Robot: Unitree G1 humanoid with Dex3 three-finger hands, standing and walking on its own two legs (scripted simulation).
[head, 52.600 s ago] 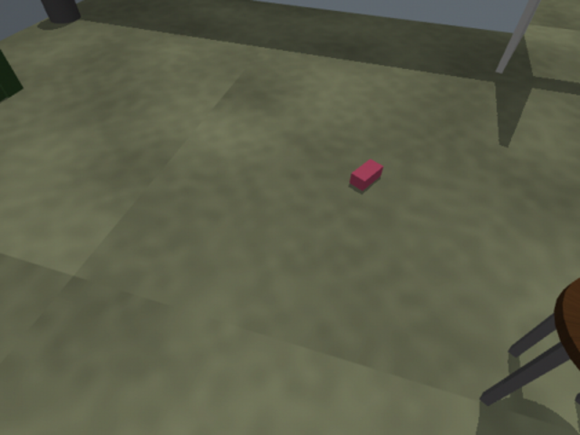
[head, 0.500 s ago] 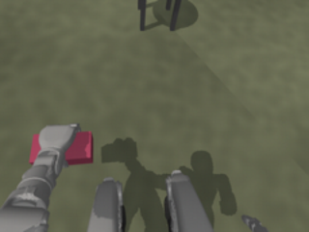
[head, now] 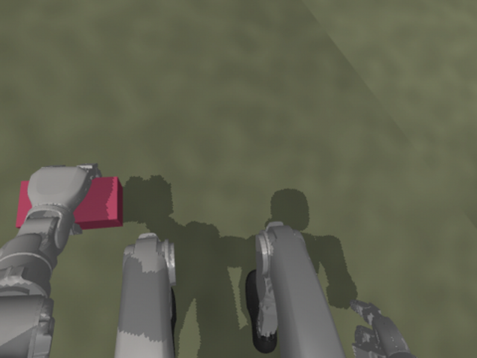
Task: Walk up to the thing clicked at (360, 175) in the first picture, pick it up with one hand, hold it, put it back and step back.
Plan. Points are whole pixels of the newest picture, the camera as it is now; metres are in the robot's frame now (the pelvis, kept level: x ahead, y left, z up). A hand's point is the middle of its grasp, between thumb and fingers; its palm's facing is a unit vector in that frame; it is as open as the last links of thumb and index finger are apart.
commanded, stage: crouch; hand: left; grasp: from above
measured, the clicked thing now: (75, 205) +0.38 +0.27 -0.21
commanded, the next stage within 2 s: lower in 0.58 s
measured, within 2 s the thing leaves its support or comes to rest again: neither
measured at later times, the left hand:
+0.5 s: hand (83, 209) +0.38 +0.26 -0.25, palm faces -0.48 -0.03 -0.88, open 11.1 cm
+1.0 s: hand (92, 209) +0.39 +0.26 -0.30, palm faces -0.49 -0.06 -0.87, open 11.1 cm
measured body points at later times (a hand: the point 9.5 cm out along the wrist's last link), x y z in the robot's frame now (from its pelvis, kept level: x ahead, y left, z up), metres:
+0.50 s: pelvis -0.01 +0.00 -0.06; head +0.21 +0.04 +0.32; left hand +0.40 +0.26 -0.20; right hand +0.06 -0.29 -0.18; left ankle +0.07 +0.12 -0.41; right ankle +0.08 -0.14 -0.41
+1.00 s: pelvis -0.01 +0.00 -0.10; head +0.22 +0.05 +0.28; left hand +0.41 +0.26 -0.25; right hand +0.06 -0.29 -0.22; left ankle +0.07 +0.12 -0.41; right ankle +0.08 -0.14 -0.41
